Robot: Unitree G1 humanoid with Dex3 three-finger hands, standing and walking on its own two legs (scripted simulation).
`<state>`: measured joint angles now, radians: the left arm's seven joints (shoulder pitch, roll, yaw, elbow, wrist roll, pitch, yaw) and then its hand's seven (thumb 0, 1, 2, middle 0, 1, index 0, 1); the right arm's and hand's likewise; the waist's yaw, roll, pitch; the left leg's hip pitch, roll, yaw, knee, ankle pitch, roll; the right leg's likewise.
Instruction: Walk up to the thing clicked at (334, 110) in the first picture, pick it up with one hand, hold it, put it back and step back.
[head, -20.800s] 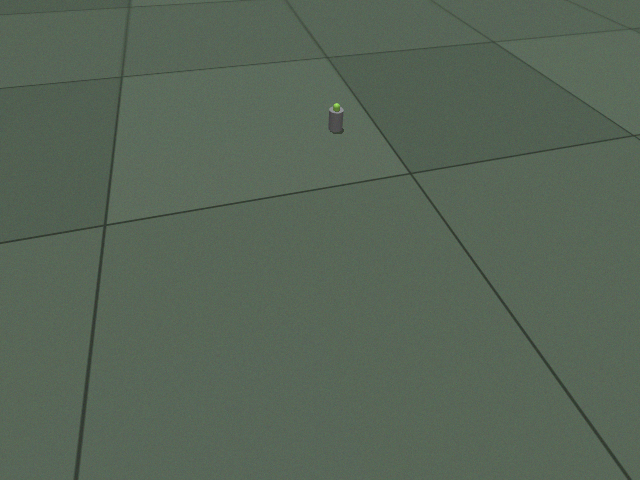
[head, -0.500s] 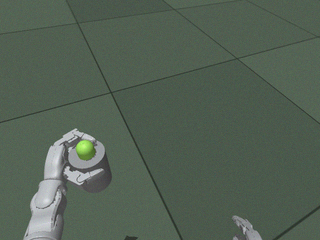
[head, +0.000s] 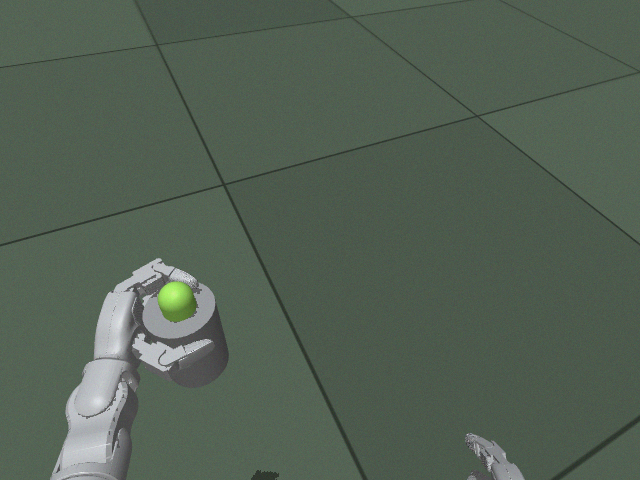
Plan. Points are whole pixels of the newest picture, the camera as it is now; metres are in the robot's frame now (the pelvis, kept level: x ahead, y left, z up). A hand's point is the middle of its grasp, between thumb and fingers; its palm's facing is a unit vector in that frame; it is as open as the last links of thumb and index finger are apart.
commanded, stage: hold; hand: left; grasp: from the side
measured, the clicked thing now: (186, 327) +0.32 +0.16 +0.01
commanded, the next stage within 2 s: crouch in 0.76 s
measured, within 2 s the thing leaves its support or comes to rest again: neither
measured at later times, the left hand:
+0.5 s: hand (174, 319) +0.32 +0.17 +0.04, palm faces +0.00 -1.00 +0.00, open 9.8 cm
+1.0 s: hand (175, 323) +0.31 +0.17 +0.04, palm faces +0.02 -1.00 +0.00, open 9.8 cm
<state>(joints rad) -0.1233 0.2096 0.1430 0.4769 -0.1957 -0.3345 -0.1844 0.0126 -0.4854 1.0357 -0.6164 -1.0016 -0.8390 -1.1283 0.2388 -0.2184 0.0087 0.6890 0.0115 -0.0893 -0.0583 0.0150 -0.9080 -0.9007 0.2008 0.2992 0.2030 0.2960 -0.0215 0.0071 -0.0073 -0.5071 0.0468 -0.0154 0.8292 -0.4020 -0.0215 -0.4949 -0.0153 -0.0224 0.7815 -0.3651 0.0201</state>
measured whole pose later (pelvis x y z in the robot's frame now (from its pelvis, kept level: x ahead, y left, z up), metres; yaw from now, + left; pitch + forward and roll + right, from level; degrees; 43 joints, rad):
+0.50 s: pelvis +0.00 +0.00 +0.00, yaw +0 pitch +4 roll -2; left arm -0.10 0.21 0.13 0.44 -0.18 -0.33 -0.17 0.01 -0.48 1.03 -0.61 -1.00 -0.84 -1.13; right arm 0.24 -0.22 0.01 0.68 0.01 -0.09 -0.06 0.01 -0.91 -0.90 0.20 0.30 0.20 0.30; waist -0.02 0.01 -0.01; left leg -0.50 0.05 -0.02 0.83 -0.41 -0.02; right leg -0.48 -0.02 -0.02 0.78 -0.37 0.02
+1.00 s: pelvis -0.01 +0.00 +0.00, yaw +0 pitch +4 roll -1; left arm -0.14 0.21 0.13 0.50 -0.17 -0.36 -0.15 0.01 -0.47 1.02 -0.61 -1.01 -0.83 -1.14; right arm 0.24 -0.21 0.01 0.69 0.01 -0.09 -0.05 0.01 -0.90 -0.90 0.20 0.30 0.20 0.30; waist -0.02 0.00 -0.01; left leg -0.52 0.04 -0.02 0.84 -0.40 -0.02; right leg -0.50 -0.02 -0.02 0.79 -0.36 0.02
